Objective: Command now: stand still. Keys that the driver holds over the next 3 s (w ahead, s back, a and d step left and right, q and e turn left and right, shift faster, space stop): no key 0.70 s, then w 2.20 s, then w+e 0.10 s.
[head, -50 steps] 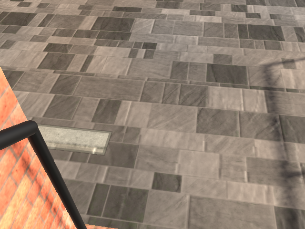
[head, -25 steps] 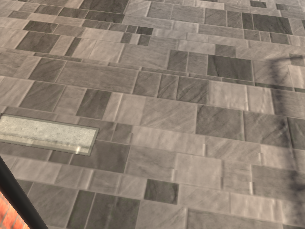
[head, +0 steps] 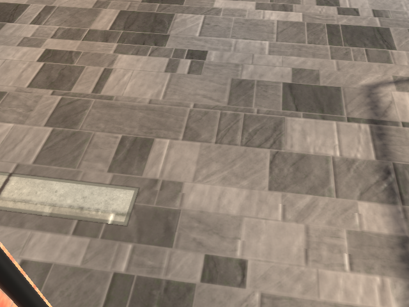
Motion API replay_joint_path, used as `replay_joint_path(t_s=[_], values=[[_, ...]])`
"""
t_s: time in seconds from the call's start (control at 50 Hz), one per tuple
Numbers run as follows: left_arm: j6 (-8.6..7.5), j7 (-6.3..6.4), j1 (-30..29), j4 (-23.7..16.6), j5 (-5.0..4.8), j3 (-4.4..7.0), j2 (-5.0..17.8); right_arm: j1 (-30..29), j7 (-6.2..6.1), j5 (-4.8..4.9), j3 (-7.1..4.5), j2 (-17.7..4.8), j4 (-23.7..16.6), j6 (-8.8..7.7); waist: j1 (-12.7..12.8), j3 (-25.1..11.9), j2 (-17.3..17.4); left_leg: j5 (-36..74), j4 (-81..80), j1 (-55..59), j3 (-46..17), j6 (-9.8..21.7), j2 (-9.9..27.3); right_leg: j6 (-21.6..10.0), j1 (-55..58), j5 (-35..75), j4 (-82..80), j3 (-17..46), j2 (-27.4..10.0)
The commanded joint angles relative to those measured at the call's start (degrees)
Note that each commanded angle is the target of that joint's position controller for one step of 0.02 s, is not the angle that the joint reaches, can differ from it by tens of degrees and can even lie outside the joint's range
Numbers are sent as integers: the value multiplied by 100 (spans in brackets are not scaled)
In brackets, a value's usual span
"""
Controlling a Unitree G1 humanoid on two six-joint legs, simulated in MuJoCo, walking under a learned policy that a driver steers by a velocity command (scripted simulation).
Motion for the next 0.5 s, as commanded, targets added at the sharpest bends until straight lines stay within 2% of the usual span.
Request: replay_joint_path(t_s=[0.02, 0.06, 0.18, 0.26, 0.3, 0.32, 0.38, 0.4, 0.46, 0.48, 0.5], values=[[-39, -18, 431, -31, 16, 31, 369, 261, -13, -1, -43, -440, -15, -31, -28, 200, -52, 823, -729, -326, -726, 59, 712, -283, 34, 762, -401, 461, -408], [-45, -13, 335, -47, 28, 21, 412, 222, 14, 9, -47, -494, 3, -28, -19, 250, -100, 536, -771, -408, -749, 100, 752, -282, 42, 663, -347, 429, -364], [-49, -60, 572, 108, 62, -20, 368, 144, 37, -25, -54, -483, 4, -6, 44, 366, 78, 31, -876, -738, -717, 39, 715, -280, -17, 406, -278, 434, -345], [-67, -73, 536, 102, 57, 7, 463, 119, 16, -51, -92, -520, 8, 55, 28, 430, -40, 130, -712, -697, -677, 38, 690, -336, -292, 265, -265, 459, -337], [-47, -99, 537, 82, 103, 15, 457, 95, 6, -72, -132, -559, -15, 85, 32, 431, -72, -39, -649, -767, -633, 50, 668, -343, -366, 42, -312, 503, -318], [-43, -119, 570, 100, 137, 41, 495, 171, 15, -102, -103, -471, 16, 101, 21, 413, -112, -168, -720, -736, -627, 47, 680, -368, -436, -189, -445, 585, -354], [-50, -138, 529, 59, 118, 51, 470, 212, 34, -84, -112, -448, 15, 131, 2, 455, -214, -83, -661, -598, -559, 2, 642, -360, -618, -439, -662, 710, -412], [-79, -149, 514, 40, 119, 42, 458, 259, 61, -105, -88, -391, 20, 147, -40, 532, -247, -111, -664, -545, -535, -25, 610, -319, -752, -611, -786, 749, -462], [-133, -146, 526, 21, 86, 46, 491, 295, 69, -92, -78, -396, 50, 138, -43, 439, -304, 57, -655, -374, -535, -38, 632, -286, -719, -541, -870, 775, -451], [-135, -112, 595, 58, 97, 81, 619, 395, 39, -64, -122, -511, 78, 117, -52, 410, -327, 69, -704, -440, -558, -49, 696, -281, -582, -427, -797, 750, -410], [-134, -103, 619, 64, 94, 76, 574, 384, 28, -57, -120, -515, 85, 96, -18, 391, -259, 84, -726, -516, -558, -55, 705, -284, -462, -295, -745, 723, -401]])
Next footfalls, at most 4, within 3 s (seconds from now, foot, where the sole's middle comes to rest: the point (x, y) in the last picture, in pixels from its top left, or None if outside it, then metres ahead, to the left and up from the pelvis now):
1.04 left None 0.07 0.07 -0.77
1.40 right None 0.28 0.00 -0.95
1.82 left None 0.65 0.20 -1.14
2.30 right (198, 241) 0.96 0.07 -1.14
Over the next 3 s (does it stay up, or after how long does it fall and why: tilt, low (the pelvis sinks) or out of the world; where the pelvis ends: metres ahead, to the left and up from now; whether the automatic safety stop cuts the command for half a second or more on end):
stays up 1.21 0.19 -0.35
